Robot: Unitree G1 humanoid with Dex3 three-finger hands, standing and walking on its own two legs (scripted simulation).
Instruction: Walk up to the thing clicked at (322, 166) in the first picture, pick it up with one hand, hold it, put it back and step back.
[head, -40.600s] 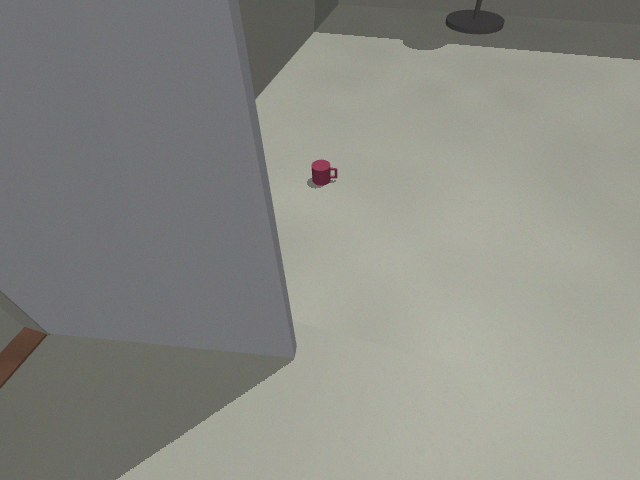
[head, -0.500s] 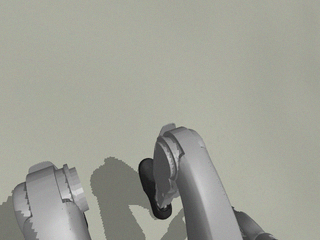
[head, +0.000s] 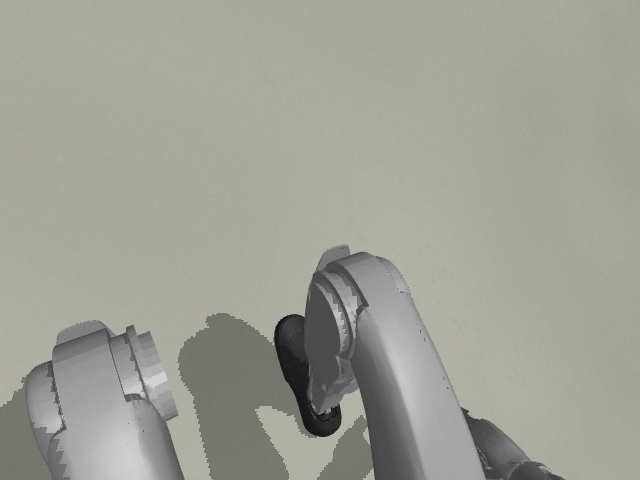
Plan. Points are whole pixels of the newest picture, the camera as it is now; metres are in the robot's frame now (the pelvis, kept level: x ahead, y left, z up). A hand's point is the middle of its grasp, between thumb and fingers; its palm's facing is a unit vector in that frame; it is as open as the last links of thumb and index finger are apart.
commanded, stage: open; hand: left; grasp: from above
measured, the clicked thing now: out of the picture +0.44 +0.37 -0.26
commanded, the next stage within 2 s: withdraw in 0.18 s
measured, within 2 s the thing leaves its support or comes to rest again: rests again in 0.60 s
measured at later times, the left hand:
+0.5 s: hand out of the picture +0.45 +0.39 -0.20, palm faces -0.40 -0.12 -0.91, open 14.1 cm
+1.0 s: hand out of the picture +0.44 +0.39 -0.07, palm faces -0.54 -0.19 -0.82, open 13.9 cm
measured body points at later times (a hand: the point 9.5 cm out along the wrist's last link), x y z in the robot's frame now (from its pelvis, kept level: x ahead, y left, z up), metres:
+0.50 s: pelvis +0.00 +0.00 +0.00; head +0.26 +0.14 +0.34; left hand +0.47 +0.40 -0.15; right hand +0.07 -0.26 -0.06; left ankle +0.06 +0.12 -0.27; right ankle +0.13 -0.13 -0.27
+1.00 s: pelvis -0.01 +0.00 +0.06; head +0.24 +0.11 +0.42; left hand +0.46 +0.40 -0.02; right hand +0.10 -0.28 -0.03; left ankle +0.06 +0.12 -0.27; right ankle +0.13 -0.13 -0.27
